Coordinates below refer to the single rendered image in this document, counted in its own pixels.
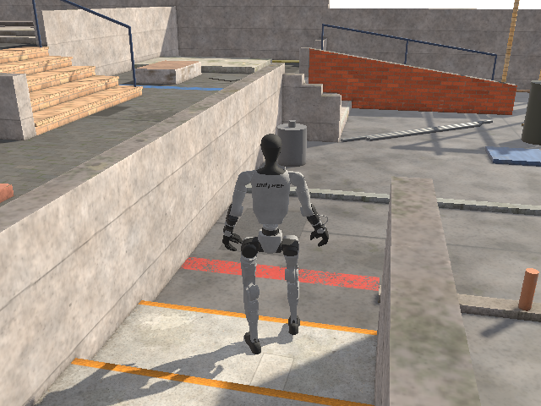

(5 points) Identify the right robot shin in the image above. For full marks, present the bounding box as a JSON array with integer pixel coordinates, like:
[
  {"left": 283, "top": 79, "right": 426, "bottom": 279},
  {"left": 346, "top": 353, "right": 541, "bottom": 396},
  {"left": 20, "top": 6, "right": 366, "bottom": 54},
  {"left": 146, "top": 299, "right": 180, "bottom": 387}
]
[{"left": 287, "top": 269, "right": 299, "bottom": 324}]

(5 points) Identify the right robot upper arm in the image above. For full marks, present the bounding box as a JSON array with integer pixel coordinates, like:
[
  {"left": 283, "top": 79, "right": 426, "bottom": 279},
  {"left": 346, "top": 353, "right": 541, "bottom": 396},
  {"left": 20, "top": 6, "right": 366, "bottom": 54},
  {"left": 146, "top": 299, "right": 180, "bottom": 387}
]
[{"left": 288, "top": 171, "right": 314, "bottom": 217}]

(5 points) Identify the robot right hand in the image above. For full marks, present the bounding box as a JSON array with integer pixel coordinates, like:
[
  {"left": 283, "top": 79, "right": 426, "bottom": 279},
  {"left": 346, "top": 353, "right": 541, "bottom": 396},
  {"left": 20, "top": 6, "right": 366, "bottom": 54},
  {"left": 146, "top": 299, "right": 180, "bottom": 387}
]
[{"left": 310, "top": 228, "right": 329, "bottom": 247}]

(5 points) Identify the left robot upper arm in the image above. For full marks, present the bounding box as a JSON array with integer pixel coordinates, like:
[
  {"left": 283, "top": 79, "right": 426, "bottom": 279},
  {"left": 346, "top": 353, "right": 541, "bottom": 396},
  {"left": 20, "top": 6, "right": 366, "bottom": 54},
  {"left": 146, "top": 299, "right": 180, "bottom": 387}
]
[{"left": 229, "top": 170, "right": 254, "bottom": 217}]

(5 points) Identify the left robot forearm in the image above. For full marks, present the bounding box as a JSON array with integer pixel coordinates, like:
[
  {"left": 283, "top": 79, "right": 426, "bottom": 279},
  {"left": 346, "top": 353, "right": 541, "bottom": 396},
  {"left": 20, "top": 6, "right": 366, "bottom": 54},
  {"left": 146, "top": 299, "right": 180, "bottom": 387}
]
[{"left": 223, "top": 204, "right": 238, "bottom": 237}]

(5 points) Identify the right robot forearm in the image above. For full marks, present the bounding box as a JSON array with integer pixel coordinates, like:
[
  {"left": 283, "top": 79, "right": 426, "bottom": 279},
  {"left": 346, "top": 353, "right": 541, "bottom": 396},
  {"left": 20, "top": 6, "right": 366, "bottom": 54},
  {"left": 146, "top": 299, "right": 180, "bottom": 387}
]
[{"left": 307, "top": 204, "right": 325, "bottom": 233}]

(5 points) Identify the humanoid robot head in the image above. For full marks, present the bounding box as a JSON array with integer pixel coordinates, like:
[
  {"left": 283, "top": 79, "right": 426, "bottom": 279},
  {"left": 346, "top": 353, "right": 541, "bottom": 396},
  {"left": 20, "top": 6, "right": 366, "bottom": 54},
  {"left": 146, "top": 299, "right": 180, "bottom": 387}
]
[{"left": 256, "top": 134, "right": 286, "bottom": 175}]

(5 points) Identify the robot left hand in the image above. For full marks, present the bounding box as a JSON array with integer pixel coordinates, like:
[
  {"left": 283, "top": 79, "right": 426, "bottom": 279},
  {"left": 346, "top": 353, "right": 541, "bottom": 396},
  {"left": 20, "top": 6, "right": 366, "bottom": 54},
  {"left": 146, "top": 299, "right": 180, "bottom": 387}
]
[{"left": 222, "top": 233, "right": 243, "bottom": 251}]

